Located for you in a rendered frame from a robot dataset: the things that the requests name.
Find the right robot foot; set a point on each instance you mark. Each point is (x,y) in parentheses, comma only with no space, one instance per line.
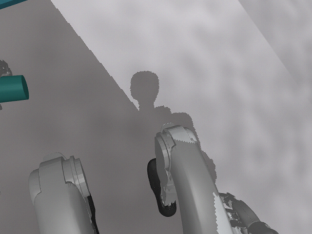
(166,211)

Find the right robot arm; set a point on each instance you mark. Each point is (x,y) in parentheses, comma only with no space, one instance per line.
(260,228)

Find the can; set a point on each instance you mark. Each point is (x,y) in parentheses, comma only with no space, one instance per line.
(13,88)

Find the left robot foot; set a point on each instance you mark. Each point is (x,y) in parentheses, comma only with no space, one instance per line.
(92,208)

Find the right robot hand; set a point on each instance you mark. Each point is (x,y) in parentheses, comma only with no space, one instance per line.
(241,217)

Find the left robot hand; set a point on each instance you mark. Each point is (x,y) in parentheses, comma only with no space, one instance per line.
(4,71)

